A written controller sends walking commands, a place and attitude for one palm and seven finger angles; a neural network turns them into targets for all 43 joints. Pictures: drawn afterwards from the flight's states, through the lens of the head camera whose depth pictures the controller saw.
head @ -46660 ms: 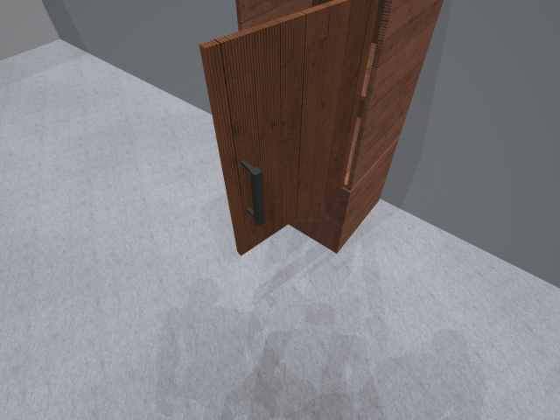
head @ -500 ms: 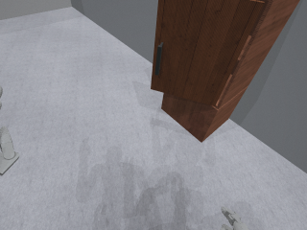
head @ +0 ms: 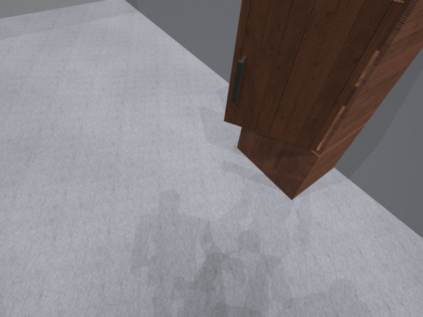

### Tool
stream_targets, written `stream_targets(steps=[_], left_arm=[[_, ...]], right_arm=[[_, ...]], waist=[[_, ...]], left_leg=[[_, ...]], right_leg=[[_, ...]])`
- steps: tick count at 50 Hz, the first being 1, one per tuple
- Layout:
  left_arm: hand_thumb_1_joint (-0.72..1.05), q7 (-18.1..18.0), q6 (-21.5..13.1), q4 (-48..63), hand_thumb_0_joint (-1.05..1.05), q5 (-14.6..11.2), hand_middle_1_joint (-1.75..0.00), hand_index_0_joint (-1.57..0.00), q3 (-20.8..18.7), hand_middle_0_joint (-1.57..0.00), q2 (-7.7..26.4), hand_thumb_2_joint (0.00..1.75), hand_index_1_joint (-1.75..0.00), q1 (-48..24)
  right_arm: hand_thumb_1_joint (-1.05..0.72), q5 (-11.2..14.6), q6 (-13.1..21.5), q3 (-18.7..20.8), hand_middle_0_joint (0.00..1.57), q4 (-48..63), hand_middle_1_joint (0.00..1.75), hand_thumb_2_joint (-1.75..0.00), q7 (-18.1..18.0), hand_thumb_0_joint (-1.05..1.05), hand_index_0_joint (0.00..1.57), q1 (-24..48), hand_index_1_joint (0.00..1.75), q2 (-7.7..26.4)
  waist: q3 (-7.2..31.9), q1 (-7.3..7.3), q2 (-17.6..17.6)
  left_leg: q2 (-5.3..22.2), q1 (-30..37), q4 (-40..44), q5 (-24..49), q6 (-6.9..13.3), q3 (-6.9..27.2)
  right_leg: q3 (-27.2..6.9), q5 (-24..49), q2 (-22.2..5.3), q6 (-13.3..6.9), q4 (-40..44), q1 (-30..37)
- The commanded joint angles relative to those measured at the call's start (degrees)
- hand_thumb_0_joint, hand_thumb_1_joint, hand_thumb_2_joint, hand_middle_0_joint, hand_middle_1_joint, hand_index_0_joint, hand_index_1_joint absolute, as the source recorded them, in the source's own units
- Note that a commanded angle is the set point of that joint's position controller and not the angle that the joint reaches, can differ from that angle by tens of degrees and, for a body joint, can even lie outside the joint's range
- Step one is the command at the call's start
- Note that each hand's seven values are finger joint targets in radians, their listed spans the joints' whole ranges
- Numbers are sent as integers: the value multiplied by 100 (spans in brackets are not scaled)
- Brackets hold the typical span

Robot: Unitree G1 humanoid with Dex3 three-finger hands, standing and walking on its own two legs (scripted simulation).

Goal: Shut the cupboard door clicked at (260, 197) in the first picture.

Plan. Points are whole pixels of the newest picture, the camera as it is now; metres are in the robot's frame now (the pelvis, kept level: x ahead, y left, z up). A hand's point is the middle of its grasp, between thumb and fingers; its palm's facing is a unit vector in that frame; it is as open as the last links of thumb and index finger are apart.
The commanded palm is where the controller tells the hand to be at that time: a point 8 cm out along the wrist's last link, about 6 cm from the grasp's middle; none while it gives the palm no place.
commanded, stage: let the arm hang, fingers relaxed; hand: left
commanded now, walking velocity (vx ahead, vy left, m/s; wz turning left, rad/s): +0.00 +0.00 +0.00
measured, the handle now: (239, 79) +0.93 -0.06 -0.09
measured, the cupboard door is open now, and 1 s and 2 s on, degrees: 31 31 31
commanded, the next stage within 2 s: look to check the result in 0.72 s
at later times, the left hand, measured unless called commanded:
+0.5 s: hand out of the picture -0.04 +0.17 -0.17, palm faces +0.00 -0.99 -0.16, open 7.4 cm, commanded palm none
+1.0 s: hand out of the picture -0.05 +0.18 -0.17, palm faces -0.01 -0.99 -0.16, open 7.4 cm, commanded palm none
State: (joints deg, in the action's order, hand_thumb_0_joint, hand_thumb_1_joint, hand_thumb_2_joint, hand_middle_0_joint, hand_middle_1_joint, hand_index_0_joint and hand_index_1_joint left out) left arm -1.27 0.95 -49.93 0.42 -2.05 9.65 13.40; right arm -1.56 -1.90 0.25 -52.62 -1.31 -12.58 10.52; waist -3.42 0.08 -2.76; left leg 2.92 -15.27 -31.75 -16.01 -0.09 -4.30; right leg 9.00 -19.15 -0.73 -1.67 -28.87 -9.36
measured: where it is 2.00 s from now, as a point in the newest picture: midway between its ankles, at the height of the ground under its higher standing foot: outside the picture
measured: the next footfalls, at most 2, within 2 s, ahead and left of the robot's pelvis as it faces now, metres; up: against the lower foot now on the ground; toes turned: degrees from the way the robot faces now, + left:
left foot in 1.98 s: +0.19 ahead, +0.12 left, +0.00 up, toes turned -4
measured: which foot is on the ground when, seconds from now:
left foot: down 0.00-1.00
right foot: down 0.00-1.00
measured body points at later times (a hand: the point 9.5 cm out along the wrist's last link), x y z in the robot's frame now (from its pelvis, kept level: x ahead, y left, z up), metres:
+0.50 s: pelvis -0.01 +0.02 +0.01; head -0.01 +0.01 +0.46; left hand -0.04 +0.22 -0.15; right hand -0.06 -0.18 -0.16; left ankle +0.01 +0.12 -0.73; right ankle -0.04 -0.09 -0.73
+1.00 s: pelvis -0.02 +0.03 +0.01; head -0.01 +0.02 +0.46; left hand -0.04 +0.23 -0.15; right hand -0.06 -0.18 -0.16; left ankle +0.01 +0.12 -0.73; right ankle -0.04 -0.09 -0.73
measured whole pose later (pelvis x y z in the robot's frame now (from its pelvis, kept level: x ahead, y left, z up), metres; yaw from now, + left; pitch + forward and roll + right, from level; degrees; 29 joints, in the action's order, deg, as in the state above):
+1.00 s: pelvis -0.02 +0.03 +0.01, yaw -3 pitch -2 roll +0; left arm -2.1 -0.3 -66.4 0.8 -0.4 6.2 19.6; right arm -0.6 -0.3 0.5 -64.9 -1.9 -18.7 6.3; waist -2.5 -0.5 0.4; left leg 1.2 -10.5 -23.8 -11.5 2.2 -8.5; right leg 5.1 -14.3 -2.1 0.2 -23.7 -7.4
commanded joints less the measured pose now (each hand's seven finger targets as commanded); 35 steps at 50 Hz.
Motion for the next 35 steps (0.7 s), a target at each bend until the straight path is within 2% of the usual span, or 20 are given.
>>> stream_targets(steps=[1,3,7,12,15,23,35], left_arm=[[90,-24,-128,-290,0,37,-30,-20,-72,-20,603,90,-30,317],[90,-23,-120,-528,0,34,-30,-20,-41,-20,599,90,-30,349],[90,-36,-134,-915,0,14,-30,-20,15,-20,569,90,-30,481],[90,-57,-137,-1272,0,-2,-30,-20,66,-20,483,90,-30,680],[90,-74,-143,-1409,0,-10,-30,-20,87,-20,391,90,-30,785],[90,-117,-136,-1607,0,-1,-30,-20,96,-20,198,90,-30,1060],[90,-140,-157,-1683,0,22,-30,-20,94,-20,-12,90,-30,1258]], right_arm=[[-90,16,163,144,20,-51,30,-90,-89,0,20,-264,30,532],[-90,37,160,138,20,-225,30,-90,-96,0,20,-338,30,541],[-90,58,159,103,20,-541,30,-90,-90,0,20,-477,30,474],[-90,71,155,56,20,-898,30,-90,-81,0,20,-668,30,365],[-90,63,155,38,20,-1046,30,-90,-85,0,20,-785,30,260],[-90,73,154,25,20,-1238,30,-90,-106,0,20,-1034,30,41],[-90,76,162,57,20,-1233,30,-90,-128,0,20,-1183,30,-82]], waist=[[571,-79,789],[359,-67,455],[140,-44,208],[-188,-33,140],[-234,-41,42],[-412,-52,301],[-473,-77,286]], left_leg=[[463,640,674,1952,148,397],[496,632,820,1838,155,380],[455,628,1049,1354,161,360],[420,625,1264,939,180,317],[400,626,1320,786,189,292],[358,493,1395,466,187,244],[341,422,1344,295,211,257]], right_leg=[[-739,1987,-586,-70,766,276],[-706,1895,-586,-63,870,248],[-763,1492,-577,-61,1092,218],[-828,1023,-581,-56,1261,23],[-872,916,-581,-53,1290,-28],[-889,678,-555,-49,1256,-177],[-904,596,-527,-44,1177,-389]])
